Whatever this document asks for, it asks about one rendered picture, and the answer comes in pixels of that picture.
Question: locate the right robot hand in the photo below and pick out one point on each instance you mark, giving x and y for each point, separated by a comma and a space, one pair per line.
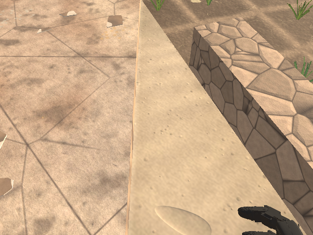
270, 218

